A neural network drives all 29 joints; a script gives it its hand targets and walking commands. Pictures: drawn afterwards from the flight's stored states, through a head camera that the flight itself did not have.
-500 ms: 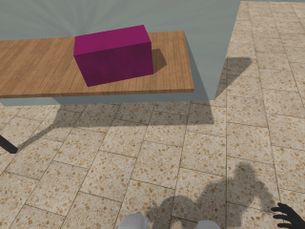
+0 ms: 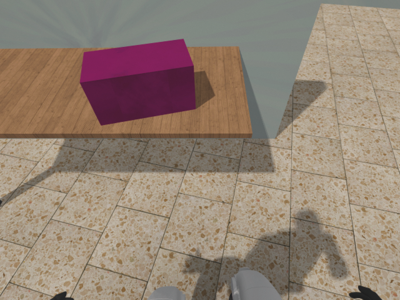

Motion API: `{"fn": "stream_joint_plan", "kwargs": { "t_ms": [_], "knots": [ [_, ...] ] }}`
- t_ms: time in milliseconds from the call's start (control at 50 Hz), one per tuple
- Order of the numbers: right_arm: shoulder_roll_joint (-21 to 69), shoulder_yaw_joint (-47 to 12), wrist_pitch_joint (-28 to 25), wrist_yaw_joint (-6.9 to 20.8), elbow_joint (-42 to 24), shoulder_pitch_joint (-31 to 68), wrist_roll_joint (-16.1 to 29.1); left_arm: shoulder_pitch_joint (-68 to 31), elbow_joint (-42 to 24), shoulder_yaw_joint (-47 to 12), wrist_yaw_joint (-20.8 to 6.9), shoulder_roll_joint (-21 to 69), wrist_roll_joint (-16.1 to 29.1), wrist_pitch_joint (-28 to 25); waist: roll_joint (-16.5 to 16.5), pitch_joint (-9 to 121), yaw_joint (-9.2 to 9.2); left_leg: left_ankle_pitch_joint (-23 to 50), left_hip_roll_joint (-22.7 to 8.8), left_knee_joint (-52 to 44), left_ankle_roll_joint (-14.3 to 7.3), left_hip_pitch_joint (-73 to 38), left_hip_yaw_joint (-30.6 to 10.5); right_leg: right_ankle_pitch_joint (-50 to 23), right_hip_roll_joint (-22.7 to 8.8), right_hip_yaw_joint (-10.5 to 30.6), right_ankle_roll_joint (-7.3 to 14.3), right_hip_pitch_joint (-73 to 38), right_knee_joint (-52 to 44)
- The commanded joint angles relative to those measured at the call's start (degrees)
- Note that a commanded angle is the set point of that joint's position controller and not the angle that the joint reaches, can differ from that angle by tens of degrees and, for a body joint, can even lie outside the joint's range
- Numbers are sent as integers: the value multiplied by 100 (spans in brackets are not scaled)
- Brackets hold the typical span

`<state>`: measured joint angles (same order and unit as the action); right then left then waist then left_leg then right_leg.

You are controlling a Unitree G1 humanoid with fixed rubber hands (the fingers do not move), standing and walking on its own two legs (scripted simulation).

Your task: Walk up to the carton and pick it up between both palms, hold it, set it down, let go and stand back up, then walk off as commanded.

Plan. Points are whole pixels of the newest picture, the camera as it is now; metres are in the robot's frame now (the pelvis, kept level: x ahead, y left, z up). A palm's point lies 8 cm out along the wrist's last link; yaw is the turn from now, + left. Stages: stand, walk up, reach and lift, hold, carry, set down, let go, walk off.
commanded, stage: walk up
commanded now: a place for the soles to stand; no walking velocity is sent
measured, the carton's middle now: (142, 82) +0.74 +0.18 -0.01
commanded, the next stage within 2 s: none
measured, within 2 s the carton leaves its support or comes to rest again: neither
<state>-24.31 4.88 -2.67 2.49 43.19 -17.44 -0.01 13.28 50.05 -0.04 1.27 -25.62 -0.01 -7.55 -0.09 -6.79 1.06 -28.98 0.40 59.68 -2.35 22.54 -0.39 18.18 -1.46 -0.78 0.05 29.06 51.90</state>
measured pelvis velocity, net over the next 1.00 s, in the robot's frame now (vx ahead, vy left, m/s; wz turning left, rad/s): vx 0.17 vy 0.07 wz -0.01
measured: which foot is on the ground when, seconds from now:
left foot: up 0.00-0.30, down 0.32-0.80, up 0.82-1.00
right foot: down 0.00-0.36, up 0.38-0.76, down 0.78-1.00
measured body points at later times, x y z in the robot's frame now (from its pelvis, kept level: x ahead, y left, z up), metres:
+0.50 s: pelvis +0.08 +0.09 +0.01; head +0.10 +0.09 +0.46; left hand +0.17 +0.42 -0.10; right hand +0.15 -0.25 -0.09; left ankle +0.12 +0.17 -0.69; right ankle +0.10 -0.08 -0.64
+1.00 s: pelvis +0.17 +0.07 +0.00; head +0.19 +0.04 +0.45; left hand +0.22 +0.41 -0.08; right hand +0.27 -0.27 -0.11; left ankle +0.20 +0.19 -0.64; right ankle +0.22 -0.06 -0.69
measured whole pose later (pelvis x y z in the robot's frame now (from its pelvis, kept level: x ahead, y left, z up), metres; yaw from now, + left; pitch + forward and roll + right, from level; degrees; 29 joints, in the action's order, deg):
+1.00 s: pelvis +0.17 +0.07 +0.00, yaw -1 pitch -4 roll -1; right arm -28.1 4.9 -0.7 2.7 43.4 -14.0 0.0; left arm 19.3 51.0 0.0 1.3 -25.3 0.0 -7.2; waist 5.4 -6.7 1.1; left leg -30.1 -2.8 69.2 -2.9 30.1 1.9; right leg 23.1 -1.2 -0.6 0.4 25.1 52.3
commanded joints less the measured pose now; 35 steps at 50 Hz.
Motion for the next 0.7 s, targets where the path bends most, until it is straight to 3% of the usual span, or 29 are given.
{"fn": "stream_joint_plan", "kwargs": {
  "t_ms": [0, 40, 80, 160, 200, 240, 260, 280, 300, 320, 340, 360, 380, 400, 420, 440, 460, 500, 640, 680],
  "knots": [
    [-1533, 333, 124, -19, -302, 398, -172, 889, -35, 878, 164, -2289, 20, -54, 50, 647, -429, -169, -235, 1656, 47, 2773, -598, 3607, -2237, 4597, 1318, -2506, -3881],
    [-1406, 350, 159, 46, -204, 243, -166, 428, -165, 776, 154, -1941, -54, -43, -351, -18, -186, 377, -471, 1359, 55, 2350, -573, 3229, -1777, 3649, 1161, -1378, -3746],
    [-1381, 371, 160, 83, -158, 166, -148, 441, -225, 770, 113, -1873, -59, -55, -681, -131, -143, 530, -598, 982, 77, 2120, -499, 2705, -1548, 3079, 1231, -1014, -3510],
    [-1477, 411, 149, 119, -211, 402, -158, 585, -340, 853, 69, -2089, -91, 1, -1281, 207, -334, 54, -655, 270, 170, 1917, -299, 3000, -1623, 2968, 1580, -1040, -3152],
    [-1504, 422, 124, 136, -254, 544, -171, 600, -332, 886, 39, -2187, -133, 47, -1637, 262, -400, -320, -654, -155, 182, 1865, -251, 2992, -1671, 2942, 1663, -1053, -3037],
    [-1537, 449, 65, 140, -232, 557, -174, 601, -344, 901, 18, -2246, -159, 79, -1708, 406, -388, -416, -658, -593, 131, 1545, -202, 2676, -1750, 2920, 1669, -1054, -2908],
    [-1580, 474, 16, 146, -190, 389, -157, 492, -380, 887, 14, -2231, -156, 101, -1647, 549, -300, -277, -675, -1017, 75, 1165, -185, 2311, -1748, 2730, 1612, -948, -2691],
    [-1573, 519, -44, 120, -51, 30, -185, 230, -437, 820, 12, -2165, -151, 137, -1442, 728, 8, 98, -579, -1654, 3, 171, -24, 2019, -1586, 2251, 1450, -373, -2168],
    [-1534, 581, -114, 67, 218, -695, -208, -41, -473, 702, 10, -1819, -167, 170, -889, 941, 473, 171, -281, -2268, -78, -1114, 32, 1507, -1141, 1573, 1149, 451, -1118],
    [-1777, 689, -172, -26, 511, -1527, -276, -112, -510, 515, 12, -1237, -181, 211, 546, 1093, 875, -715, -473, -3062, -56, -2260, -711, 1231, -464, 562, 715, 1482, 839],
    [-2234, 731, -190, -93, 351, -1476, -252, -50, -630, 318, 41, -607, -139, 170, 1988, 718, 880, -1891, -1786, -4272, -187, -2302, -3597, 1625, 532, -29, 213, 2893, 2536],
    [-2360, 688, -179, -84, 146, -946, -147, -53, -541, 460, 102, -1269, -78, 171, 879, 564, 702, -2041, -2253, -4711, -489, -1981, -4686, 1296, 457, 383, 236, 2910, 2437],
    [-2307, 659, -162, -88, 72, -569, -106, -151, -465, 530, 107, -1606, -63, 169, 411, 312, 594, -1940, -2280, -4634, -567, -1711, -4546, 1030, 127, 536, 240, 2764, 2338],
    [-2155, 617, -172, -113, -6, -390, -96, -84, -426, 533, 85, -1578, -39, 154, 339, 165, 433, -874, -2071, -4290, -412, -1790, -3725, 781, -49, 405, 203, 2740, 2278],
    [-1966, 577, -195, -146, -3, -355, -109, 60, -309, 529, 45, -1464, -25, 160, 413, 268, 351, 161, -1875, -4059, -216, -1897, -3176, 592, -112, 364, 171, 2538, 2261],
    [-1828, 568, -207, -159, -60, -327, -101, 225, -262, 544, 5, -1420, -2, 174, 569, 333, 265, 977, -1748, -3872, -164, -1917, -2762, 497, -169, 326, 158, 2270, 2047],
    [-1751, 538, -220, -161, -77, -379, -103, 361, -250, 556, 0, -1361, 27, 170, 710, 458, 217, 1549, -1664, -3655, -310, -1875, -2461, 492, -208, 277, 171, 2022, 1820],
    [-1674, 517, -228, -148, -151, -472, -90, 248, -304, 556, -10, -1323, 40, 191, 836, 526, 239, 1779, -1654, -3559, -494, -1898, -2329, 538, -243, 195, 192, 1826, 1524],
    [-1688, 514, -140, -76, -270, -283, -119, -233, -355, 561, -12, -1326, 14, 123, 1237, 2, 352, 1357, -1670, -3626, -1063, -1295, -1823, 724, -308, -260, 132, 1388, 394],
    [-1667, 511, -101, -50, -318, -237, -136, -146, -379, 556, 4, -1274, 15, 59, 1342, 110, 338, 1849, -1731, -3366, -1246, -1314, -1680, 814, -267, -376, 156, 1100, -47]
  ]
}}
